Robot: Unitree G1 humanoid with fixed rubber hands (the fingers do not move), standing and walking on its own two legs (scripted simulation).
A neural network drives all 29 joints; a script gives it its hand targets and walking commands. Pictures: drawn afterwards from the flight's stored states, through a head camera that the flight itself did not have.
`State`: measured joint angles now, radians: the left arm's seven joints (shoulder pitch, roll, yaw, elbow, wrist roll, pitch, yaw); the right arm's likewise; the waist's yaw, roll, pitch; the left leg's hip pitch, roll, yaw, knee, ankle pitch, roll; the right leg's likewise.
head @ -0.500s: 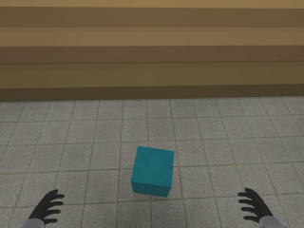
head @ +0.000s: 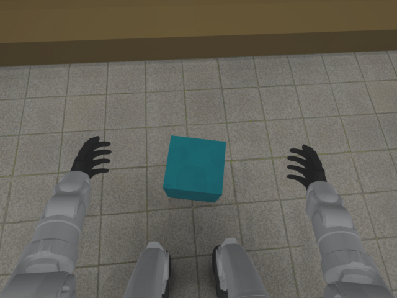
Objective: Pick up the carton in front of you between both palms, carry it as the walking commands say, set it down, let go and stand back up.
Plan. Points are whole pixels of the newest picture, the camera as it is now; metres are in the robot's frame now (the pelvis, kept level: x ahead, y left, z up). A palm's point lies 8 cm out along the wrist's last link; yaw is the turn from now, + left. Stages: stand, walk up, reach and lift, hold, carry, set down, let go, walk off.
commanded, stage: reach and lift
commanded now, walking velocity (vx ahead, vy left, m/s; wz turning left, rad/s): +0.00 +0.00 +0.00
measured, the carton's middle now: (194, 171) +0.48 -0.02 -0.57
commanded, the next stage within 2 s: none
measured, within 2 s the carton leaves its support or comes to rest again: neither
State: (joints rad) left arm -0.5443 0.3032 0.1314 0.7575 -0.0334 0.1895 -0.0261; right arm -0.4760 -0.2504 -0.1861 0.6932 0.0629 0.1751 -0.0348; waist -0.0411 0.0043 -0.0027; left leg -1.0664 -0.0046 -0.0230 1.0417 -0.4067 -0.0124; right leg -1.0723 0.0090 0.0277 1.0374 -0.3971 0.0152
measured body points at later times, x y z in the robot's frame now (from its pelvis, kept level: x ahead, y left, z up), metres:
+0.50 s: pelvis -0.04 +0.01 -0.05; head +0.29 +0.01 +0.26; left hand +0.54 +0.17 -0.16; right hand +0.48 -0.21 -0.16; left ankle +0.04 +0.13 -0.66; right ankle +0.04 -0.13 -0.66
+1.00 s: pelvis -0.06 +0.01 -0.24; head +0.30 +0.01 +0.03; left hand +0.51 +0.17 -0.40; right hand +0.46 -0.22 -0.40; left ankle +0.04 +0.13 -0.66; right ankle +0.04 -0.13 -0.66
